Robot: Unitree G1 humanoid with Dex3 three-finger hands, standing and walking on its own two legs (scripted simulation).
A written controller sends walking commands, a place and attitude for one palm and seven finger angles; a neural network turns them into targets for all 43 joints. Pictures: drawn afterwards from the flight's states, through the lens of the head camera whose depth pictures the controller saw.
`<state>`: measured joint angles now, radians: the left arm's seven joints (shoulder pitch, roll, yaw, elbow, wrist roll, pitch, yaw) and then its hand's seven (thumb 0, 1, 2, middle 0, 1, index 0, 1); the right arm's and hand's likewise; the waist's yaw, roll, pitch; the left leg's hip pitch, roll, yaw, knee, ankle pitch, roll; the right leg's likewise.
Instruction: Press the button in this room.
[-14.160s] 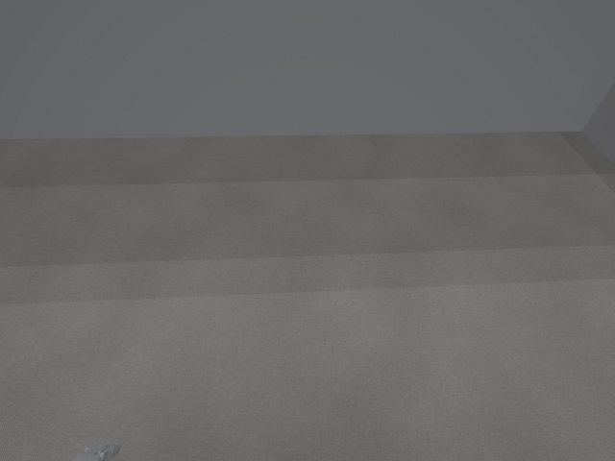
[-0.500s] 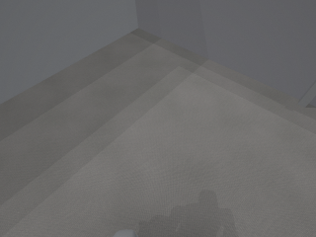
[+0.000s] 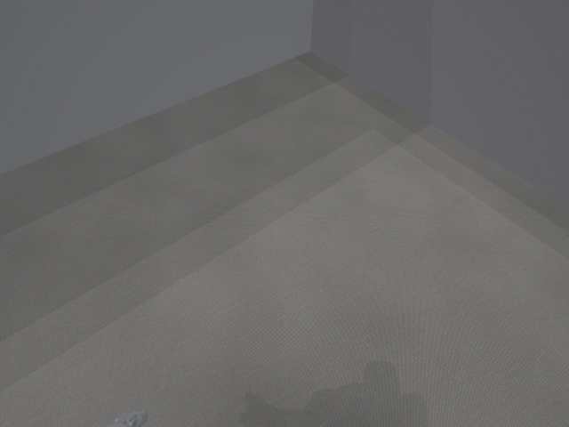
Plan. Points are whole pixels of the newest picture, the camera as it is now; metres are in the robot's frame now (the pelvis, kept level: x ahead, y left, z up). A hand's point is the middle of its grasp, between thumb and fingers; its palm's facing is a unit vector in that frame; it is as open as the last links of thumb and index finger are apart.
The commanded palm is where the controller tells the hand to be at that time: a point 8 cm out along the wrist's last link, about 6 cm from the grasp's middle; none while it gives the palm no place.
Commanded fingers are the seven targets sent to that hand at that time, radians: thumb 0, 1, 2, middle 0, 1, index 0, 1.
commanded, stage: turn or walk to find it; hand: left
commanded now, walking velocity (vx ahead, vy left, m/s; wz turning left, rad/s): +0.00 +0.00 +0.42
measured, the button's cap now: out of the picture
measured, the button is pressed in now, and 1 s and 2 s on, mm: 0 0 0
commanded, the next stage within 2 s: stand and wait in 1.42 s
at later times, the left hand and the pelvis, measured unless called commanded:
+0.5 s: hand out of the picture -0.05 +0.18 -0.17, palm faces +0.29 -0.93 -0.25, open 7.4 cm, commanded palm none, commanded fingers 0.00 0.90 0.90 -0.20 -0.30 -0.20 -0.30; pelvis -0.03 -0.02 +0.00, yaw +15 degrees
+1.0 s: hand out of the picture -0.04 +0.20 -0.16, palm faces +0.43 -0.87 -0.26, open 7.4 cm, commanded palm none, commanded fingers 0.00 0.90 0.90 -0.20 -0.30 -0.20 -0.30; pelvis -0.05 -0.03 -0.01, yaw +25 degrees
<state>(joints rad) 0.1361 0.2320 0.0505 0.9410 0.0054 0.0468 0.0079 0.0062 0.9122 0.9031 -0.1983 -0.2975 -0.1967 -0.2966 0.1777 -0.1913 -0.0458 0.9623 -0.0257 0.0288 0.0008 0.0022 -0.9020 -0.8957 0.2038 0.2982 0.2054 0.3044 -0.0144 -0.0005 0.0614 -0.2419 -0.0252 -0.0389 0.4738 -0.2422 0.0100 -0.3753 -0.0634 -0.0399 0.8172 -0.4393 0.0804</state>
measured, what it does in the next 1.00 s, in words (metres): steps on the spot, turning left: right foot, then left foot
